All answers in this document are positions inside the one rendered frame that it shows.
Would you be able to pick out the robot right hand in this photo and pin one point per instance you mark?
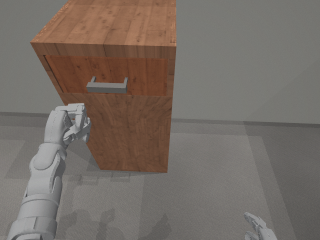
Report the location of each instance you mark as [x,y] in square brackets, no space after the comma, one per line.
[260,227]

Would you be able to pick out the handle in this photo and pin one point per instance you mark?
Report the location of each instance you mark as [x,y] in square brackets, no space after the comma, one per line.
[103,87]

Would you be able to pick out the robot left hand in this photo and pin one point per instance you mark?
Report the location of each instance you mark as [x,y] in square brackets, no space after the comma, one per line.
[61,130]

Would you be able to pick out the cabinet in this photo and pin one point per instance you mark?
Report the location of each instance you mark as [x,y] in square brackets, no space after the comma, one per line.
[128,132]

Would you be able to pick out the left robot forearm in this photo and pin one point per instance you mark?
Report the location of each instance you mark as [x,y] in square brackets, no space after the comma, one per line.
[36,219]

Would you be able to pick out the drawer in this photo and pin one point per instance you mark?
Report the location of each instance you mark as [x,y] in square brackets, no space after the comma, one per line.
[146,76]

